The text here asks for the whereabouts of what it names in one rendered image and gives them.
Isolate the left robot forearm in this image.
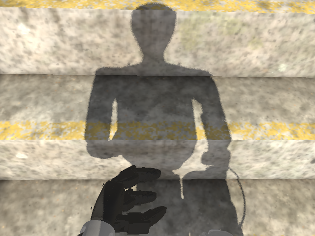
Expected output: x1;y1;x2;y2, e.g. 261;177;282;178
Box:
78;219;115;236

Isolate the left robot hand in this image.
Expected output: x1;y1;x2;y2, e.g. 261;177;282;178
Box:
91;165;167;235

